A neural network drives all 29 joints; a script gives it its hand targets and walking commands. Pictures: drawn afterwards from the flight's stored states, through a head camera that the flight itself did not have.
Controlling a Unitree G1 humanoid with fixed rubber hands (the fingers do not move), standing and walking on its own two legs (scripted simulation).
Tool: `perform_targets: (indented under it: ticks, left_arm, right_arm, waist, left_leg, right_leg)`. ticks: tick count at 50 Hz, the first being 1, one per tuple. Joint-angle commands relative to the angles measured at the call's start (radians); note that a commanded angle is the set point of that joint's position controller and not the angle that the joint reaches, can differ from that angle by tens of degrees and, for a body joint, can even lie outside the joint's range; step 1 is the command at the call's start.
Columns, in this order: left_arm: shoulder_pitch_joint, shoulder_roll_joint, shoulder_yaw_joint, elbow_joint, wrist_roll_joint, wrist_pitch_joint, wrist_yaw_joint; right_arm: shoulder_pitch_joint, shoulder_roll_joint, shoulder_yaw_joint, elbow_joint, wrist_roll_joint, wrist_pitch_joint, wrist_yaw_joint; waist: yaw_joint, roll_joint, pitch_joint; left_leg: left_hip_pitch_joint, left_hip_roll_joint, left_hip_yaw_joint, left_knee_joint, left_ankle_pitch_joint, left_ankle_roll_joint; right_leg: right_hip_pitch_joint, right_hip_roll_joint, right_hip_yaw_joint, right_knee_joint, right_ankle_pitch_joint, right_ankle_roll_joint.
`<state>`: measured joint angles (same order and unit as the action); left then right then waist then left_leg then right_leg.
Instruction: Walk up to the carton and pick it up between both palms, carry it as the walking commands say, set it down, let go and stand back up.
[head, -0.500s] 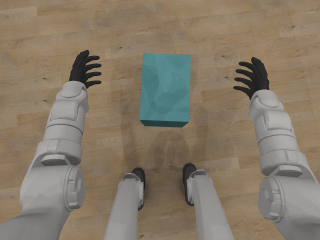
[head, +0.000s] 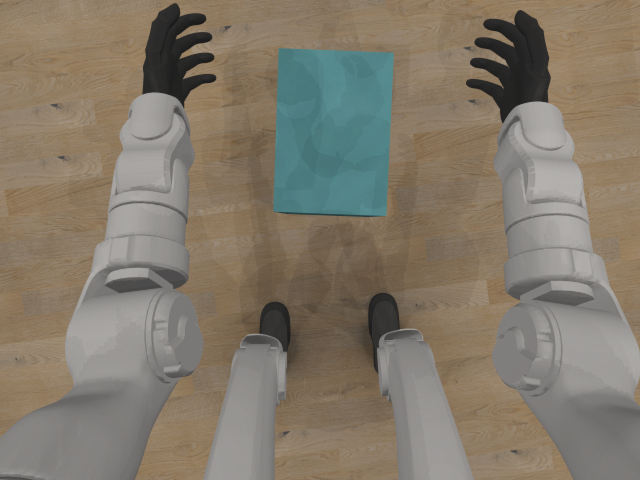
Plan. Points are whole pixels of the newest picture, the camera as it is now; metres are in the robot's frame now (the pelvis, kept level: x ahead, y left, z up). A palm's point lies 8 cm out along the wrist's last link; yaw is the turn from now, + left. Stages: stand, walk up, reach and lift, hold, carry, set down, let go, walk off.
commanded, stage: reach and lift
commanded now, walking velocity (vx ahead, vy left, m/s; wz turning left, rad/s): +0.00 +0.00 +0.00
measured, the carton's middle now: (331, 146) +0.54 -0.01 -0.52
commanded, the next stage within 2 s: none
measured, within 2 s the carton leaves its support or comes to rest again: neither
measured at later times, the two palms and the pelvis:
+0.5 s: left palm (206, 129) +0.52 +0.18 -0.28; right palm (458, 135) +0.50 -0.19 -0.29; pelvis -0.04 +0.00 -0.14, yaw +0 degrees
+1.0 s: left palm (233, 153) +0.51 +0.17 -0.42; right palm (425, 159) +0.49 -0.18 -0.43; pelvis -0.07 +0.00 -0.25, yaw +1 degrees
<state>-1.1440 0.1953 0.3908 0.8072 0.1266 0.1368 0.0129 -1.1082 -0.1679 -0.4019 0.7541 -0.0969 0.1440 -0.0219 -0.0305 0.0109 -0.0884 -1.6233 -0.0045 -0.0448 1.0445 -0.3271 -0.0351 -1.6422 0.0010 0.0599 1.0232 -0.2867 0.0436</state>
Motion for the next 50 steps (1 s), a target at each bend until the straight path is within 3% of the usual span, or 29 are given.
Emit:
perform_targets:
  ticks: [1,3,4,5,7,8,9,10,14,15,16,17,18,21,22,24,26,28,29,30,31,32,33,35,39,43,44,48,50]
  left_arm:
    - [-0.216,0.123,0.027,-0.132,0.017,-0.033,-0.008]
    - [-0.271,0.128,0.027,-0.165,0.000,-0.042,-0.003]
    - [-0.296,0.131,0.007,-0.131,-0.005,-0.029,-0.010]
    - [-0.269,0.110,-0.017,-0.063,-0.025,-0.008,-0.011]
    - [-0.330,0.144,-0.015,-0.070,-0.028,-0.004,-0.010]
    - [-0.326,0.152,-0.019,-0.056,-0.043,-0.004,-0.004]
    - [-0.328,0.151,-0.017,-0.031,-0.035,-0.004,-0.005]
    - [-0.383,0.167,-0.042,-0.057,-0.063,0.009,0.006]
    - [-0.387,0.198,-0.057,-0.017,-0.072,0.013,0.022]
    - [-0.387,0.197,-0.061,0.024,-0.068,0.017,0.030]
    - [-0.408,0.220,-0.054,0.003,-0.072,0.018,0.043]
    - [-0.435,0.226,-0.076,-0.128,-0.096,0.013,0.048]
    - [-0.424,0.181,-0.124,-0.056,-0.132,0.016,0.052]
    - [-0.477,0.241,-0.136,-0.070,-0.146,0.027,0.080]
    - [-0.488,0.233,-0.146,-0.100,-0.159,0.030,0.083]
    - [-0.503,0.264,-0.157,-0.138,-0.183,0.029,0.098]
    - [-0.513,0.298,-0.193,-0.119,-0.188,0.044,0.116]
    - [-0.607,0.332,-0.217,-0.182,-0.240,0.059,0.132]
    - [-0.644,0.366,-0.200,-0.224,-0.261,0.066,0.140]
    - [-0.683,0.357,-0.231,-0.235,-0.287,0.079,0.139]
    - [-0.712,0.393,-0.237,-0.156,-0.287,0.095,0.139]
    - [-0.685,0.383,-0.247,-0.057,-0.289,0.090,0.135]
    - [-0.752,0.388,-0.234,-0.210,-0.302,0.071,0.143]
    - [-0.690,0.374,-0.244,0.030,-0.285,0.057,0.141]
    - [-0.744,0.388,-0.256,0.046,-0.287,0.023,0.142]
    - [-0.771,0.365,-0.287,0.228,-0.314,0.012,0.127]
    - [-0.784,0.341,-0.310,0.140,-0.324,-0.004,0.123]
    - [-0.797,0.352,-0.325,0.270,-0.324,-0.032,0.111]
    - [-0.804,0.371,-0.333,0.226,-0.326,-0.039,0.111]
  right_arm:
    - [-0.195,-0.066,0.008,-0.131,0.010,-0.025,0.011]
    - [-0.214,-0.087,0.001,-0.120,-0.015,-0.034,0.006]
    - [-0.258,-0.094,-0.002,-0.124,-0.003,-0.025,0.001]
    - [-0.289,-0.117,-0.012,-0.093,-0.011,-0.019,0.000]
    - [-0.314,-0.139,-0.018,-0.080,-0.007,-0.009,-0.011]
    - [-0.332,-0.131,0.000,-0.089,0.005,-0.010,-0.008]
    - [-0.338,-0.131,0.003,-0.069,0.003,-0.010,-0.020]
    - [-0.382,-0.156,0.003,-0.093,0.022,-0.004,-0.027]
    - [-0.342,-0.148,0.033,0.011,0.043,0.010,-0.048]
    - [-0.354,-0.155,0.044,0.018,0.062,0.008,-0.050]
    - [-0.396,-0.185,0.029,-0.003,0.050,0.007,-0.058]
    - [-0.394,-0.188,0.050,-0.114,0.090,0.007,-0.073]
    - [-0.386,-0.179,0.074,-0.050,0.098,0.001,-0.069]
    - [-0.445,-0.241,0.071,-0.084,0.103,-0.001,-0.096]
    - [-0.458,-0.260,0.071,-0.119,0.120,0.005,-0.101]
    - [-0.461,-0.243,0.137,-0.139,0.162,0.015,-0.105]
    - [-0.468,-0.300,0.122,-0.106,0.176,0.028,-0.115]
    - [-0.571,-0.306,0.177,-0.150,0.225,0.045,-0.125]
    - [-0.628,-0.309,0.216,-0.248,0.257,0.052,-0.134]
    - [-0.649,-0.309,0.238,-0.245,0.281,0.068,-0.141]
    - [-0.684,-0.324,0.235,-0.146,0.296,0.091,-0.142]
    - [-0.632,-0.304,0.220,-0.083,0.281,0.084,-0.148]
    - [-0.707,-0.352,0.215,-0.269,0.282,0.060,-0.158]
    - [-0.676,-0.336,0.236,-0.043,0.287,0.046,-0.156]
    - [-0.716,-0.320,0.269,0.002,0.329,0.018,-0.151]
    - [-0.744,-0.320,0.290,0.188,0.313,0.001,-0.140]
    - [-0.739,-0.334,0.254,0.149,0.312,-0.019,-0.140]
    - [-0.771,-0.330,0.264,0.267,0.312,-0.051,-0.120]
    - [-0.794,-0.362,0.252,0.232,0.302,-0.064,-0.121]
  waist:
    - [0.042,0.038,-1.063]
    - [-0.003,-0.034,-1.025]
    - [0.006,0.020,-1.027]
    - [-0.016,-0.014,-1.009]
    - [-0.009,0.026,-0.965]
    - [-0.011,-0.019,-0.984]
    - [0.006,-0.013,-0.947]
    - [-0.017,-0.010,-1.116]
    - [-0.004,-0.017,-1.085]
    - [-0.002,0.004,-1.050]
    - [0.001,-0.020,-1.082]
    - [0.017,0.042,-1.246]
    - [-0.027,0.015,-1.215]
    - [-0.022,0.006,-1.265]
    - [-0.009,0.061,-1.290]
    - [-0.004,0.016,-1.406]
    - [-0.015,0.077,-1.453]
    - [0.003,0.032,-1.546]
    - [0.004,-0.043,-1.627]
    - [0.001,-0.022,-1.708]
    - [0.021,0.008,-1.587]
    - [-0.023,-0.013,-1.460]
    - [-0.017,-0.026,-1.528]
    - [0.000,-0.011,-1.377]
    - [0.024,-0.003,-1.340]
    - [-0.002,-0.037,-1.049]
    - [-0.035,0.004,-1.110]
    - [-0.024,0.040,-0.932]
    - [-0.032,0.035,-0.986]
  left_leg:
    - [0.608,-0.082,0.092,0.031,0.589,-0.020]
    - [0.486,-0.088,0.093,0.081,0.512,-0.015]
    - [0.442,-0.095,0.114,0.088,0.403,-0.024]
    - [0.443,-0.091,0.104,0.106,0.355,-0.029]
    - [0.382,-0.098,0.123,0.154,0.267,-0.037]
    - [0.383,-0.096,0.110,0.175,0.262,-0.033]
    - [0.302,-0.100,0.124,0.200,0.257,-0.033]
    - [0.374,-0.104,0.128,0.239,0.245,-0.037]
    - [0.282,-0.103,0.147,0.335,0.209,-0.035]
    - [0.286,-0.095,0.144,0.350,0.158,-0.031]
    - [0.257,-0.099,0.148,0.385,0.165,-0.031]
    - [0.321,-0.098,0.158,0.419,0.261,-0.040]
    - [0.336,-0.092,0.141,0.439,0.275,-0.034]
    - [0.306,-0.085,0.139,0.503,0.166,-0.035]
    - [0.335,-0.087,0.147,0.536,0.228,-0.039]
    - [0.351,-0.088,0.155,0.595,0.307,-0.030]
    - [0.435,-0.080,0.152,0.617,0.237,-0.037]
    - [0.502,-0.085,0.149,0.652,0.215,-0.020]
    - [0.489,-0.081,0.157,0.683,0.212,-0.008]
    - [0.516,-0.084,0.163,0.710,0.210,-0.011]
    - [0.479,-0.074,0.157,0.712,0.132,-0.007]
    - [0.389,-0.073,0.147,0.723,0.170,0.002]
    - [0.393,-0.080,0.150,0.734,0.224,0.002]
    - [0.284,-0.064,0.157,0.785,0.171,-0.001]
    - [0.317,-0.059,0.154,0.815,0.142,0.005]
    - [0.144,-0.052,0.142,0.839,0.005,0.011]
    - [0.202,-0.058,0.135,0.848,0.039,0.001]
    - [0.146,-0.044,0.112,0.893,0.021,0.000]
    - [0.160,-0.047,0.116,0.916,0.049,-0.004]
  right_leg:
    - [0.601,0.082,-0.107,0.044,0.590,0.013]
    - [0.572,0.083,-0.114,0.086,0.534,0.016]
    - [0.606,0.080,-0.105,0.104,0.474,0.012]
    - [0.543,0.082,-0.124,0.129,0.400,0.023]
    - [0.485,0.077,-0.127,0.164,0.311,0.021]
    - [0.457,0.086,-0.140,0.200,0.295,0.029]
    - [0.452,0.081,-0.127,0.219,0.301,0.029]
    - [0.523,0.086,-0.150,0.266,0.311,0.029]
    - [0.451,0.079,-0.146,0.358,0.272,0.030]
    - [0.352,0.079,-0.150,0.364,0.178,0.032]
    - [0.367,0.081,-0.158,0.411,0.201,0.031]
    - [0.448,0.084,-0.143,0.445,0.308,0.019]
    - [0.385,0.087,-0.163,0.456,0.303,0.018]
    - [0.377,0.080,-0.169,0.533,0.202,0.015]
    - [0.355,0.086,-0.161,0.553,0.235,0.008]
    - [0.468,0.088,-0.157,0.620,0.353,0.016]
    - [0.432,0.090,-0.167,0.640,0.267,0.011]
    - [0.485,0.088,-0.171,0.672,0.218,0.010]
    - [0.589,0.085,-0.157,0.684,0.249,0.015]
    - [0.652,0.082,-0.156,0.707,0.277,0.006]
    - [0.578,0.070,-0.157,0.724,0.186,0.007]
    - [0.549,0.071,-0.165,0.753,0.245,0.021]
    - [0.594,0.072,-0.145,0.767,0.308,0.010]
    - [0.517,0.063,-0.136,0.817,0.255,0.002]
    - [0.429,0.053,-0.144,0.851,0.154,0.013]
    - [0.275,0.035,-0.150,0.876,0.028,0.012]
    - [0.288,0.038,-0.159,0.891,0.059,0.005]
    - [0.121,0.029,-0.149,0.930,0.008,0.004]
    - [0.162,0.028,-0.148,0.940,0.039,0.010]
